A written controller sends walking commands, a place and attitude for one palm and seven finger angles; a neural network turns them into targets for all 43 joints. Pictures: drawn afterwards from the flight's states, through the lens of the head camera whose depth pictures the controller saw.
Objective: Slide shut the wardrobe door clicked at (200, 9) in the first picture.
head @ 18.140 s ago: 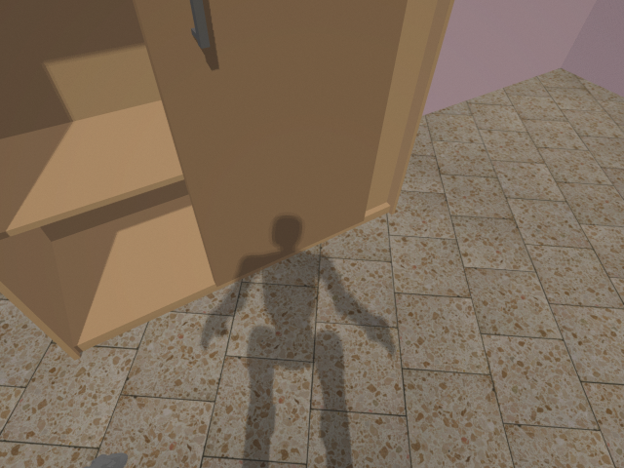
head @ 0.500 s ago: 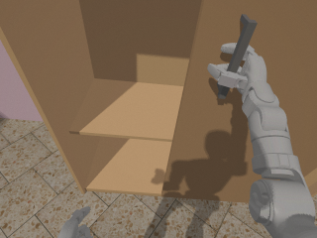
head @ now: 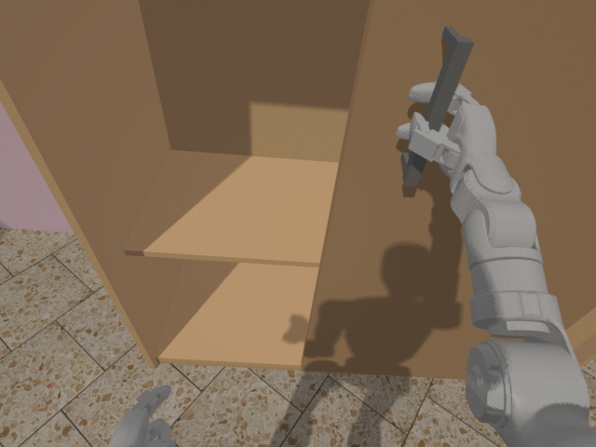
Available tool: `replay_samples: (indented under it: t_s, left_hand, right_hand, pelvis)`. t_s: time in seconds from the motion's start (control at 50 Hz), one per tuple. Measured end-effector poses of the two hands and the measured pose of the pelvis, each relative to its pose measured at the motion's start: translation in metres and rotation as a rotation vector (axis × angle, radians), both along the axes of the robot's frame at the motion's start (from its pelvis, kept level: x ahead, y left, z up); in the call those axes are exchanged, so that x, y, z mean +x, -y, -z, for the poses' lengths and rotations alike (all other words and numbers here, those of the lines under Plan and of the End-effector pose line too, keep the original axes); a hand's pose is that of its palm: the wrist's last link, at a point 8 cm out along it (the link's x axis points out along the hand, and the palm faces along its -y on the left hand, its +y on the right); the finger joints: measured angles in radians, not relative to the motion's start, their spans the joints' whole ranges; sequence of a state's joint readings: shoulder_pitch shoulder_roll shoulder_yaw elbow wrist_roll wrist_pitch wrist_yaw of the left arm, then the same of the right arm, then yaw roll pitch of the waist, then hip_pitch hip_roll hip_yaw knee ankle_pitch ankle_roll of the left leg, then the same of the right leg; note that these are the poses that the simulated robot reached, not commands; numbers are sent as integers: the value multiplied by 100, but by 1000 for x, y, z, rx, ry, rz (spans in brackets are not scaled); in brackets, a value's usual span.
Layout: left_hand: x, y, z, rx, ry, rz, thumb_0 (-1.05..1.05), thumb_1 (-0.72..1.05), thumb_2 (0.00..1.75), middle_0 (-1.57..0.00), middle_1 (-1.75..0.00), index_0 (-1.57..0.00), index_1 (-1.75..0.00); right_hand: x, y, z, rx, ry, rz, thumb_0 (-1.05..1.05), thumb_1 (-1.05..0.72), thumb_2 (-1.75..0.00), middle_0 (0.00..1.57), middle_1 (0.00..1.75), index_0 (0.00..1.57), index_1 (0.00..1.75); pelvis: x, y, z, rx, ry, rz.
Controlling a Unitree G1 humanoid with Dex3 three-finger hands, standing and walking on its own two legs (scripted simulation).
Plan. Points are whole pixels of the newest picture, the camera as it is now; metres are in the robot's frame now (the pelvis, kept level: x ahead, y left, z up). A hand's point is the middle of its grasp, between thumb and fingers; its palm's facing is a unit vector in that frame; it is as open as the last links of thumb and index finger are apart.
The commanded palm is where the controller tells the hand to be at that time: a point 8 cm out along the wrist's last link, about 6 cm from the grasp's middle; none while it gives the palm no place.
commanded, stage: grip the handle and tug to test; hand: right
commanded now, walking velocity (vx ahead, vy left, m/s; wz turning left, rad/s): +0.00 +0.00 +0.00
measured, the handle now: (428, 113) +0.49 -0.13 +0.25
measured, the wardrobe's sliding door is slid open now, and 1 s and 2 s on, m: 0.49 0.48 0.39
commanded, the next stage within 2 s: tug the door sideways, standing still in 0.40 s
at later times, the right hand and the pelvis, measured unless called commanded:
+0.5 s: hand (418, 141) +0.43 -0.10 +0.24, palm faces -0.04 +1.00 +0.01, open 5.7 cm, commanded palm +0.39 -0.16 +0.24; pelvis +0.02 +0.00 +0.00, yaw +2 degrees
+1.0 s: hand (410, 139) +0.43 -0.09 +0.24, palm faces +0.05 +1.00 -0.05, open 5.7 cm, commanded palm +0.41 -0.09 +0.24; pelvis +0.00 +0.00 +0.00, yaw -3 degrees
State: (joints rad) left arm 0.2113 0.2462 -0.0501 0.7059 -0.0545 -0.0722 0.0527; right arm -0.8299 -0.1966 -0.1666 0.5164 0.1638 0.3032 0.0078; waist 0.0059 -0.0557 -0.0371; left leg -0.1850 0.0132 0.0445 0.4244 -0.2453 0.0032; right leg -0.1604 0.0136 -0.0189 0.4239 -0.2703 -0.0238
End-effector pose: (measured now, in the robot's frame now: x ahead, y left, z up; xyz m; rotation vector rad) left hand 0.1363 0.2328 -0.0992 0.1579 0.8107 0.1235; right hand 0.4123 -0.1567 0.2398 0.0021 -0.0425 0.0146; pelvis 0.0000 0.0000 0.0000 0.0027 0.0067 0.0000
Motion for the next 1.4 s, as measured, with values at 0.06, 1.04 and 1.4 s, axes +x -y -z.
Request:
replay_samples:
  t_s: [0.06, 1.04, 1.4]
  left_hand:
    - [-1, 1, 1, 1, -7, 3, 1, 91, 90, -20, -30, -20, -30]
    - [33, 42, 7, -70, -10, 141, 1, 91, 90, -20, -30, -20, -30]
    - [-20, 23, 19, -44, -71, 106, 2, 91, 90, -20, -30, -20, -30]
  right_hand:
    - [0, 0, 0, 2, -4, 1, 1, -76, -84, 43, 140, 41, 140]
    - [-9, -13, -1, -62, 0, 65, 0, -79, -82, 37, 138, 27, 140]
    - [-7, -47, 0, -88, 68, -9, 1, -77, -81, 38, 138, 26, 140]
  pelvis:
    - [-1, 0, 0, -1, -2, 0]
    - [2, 4, 3, 0, 5, 53]
    - [-15, 6, 4, -4, -10, 40]
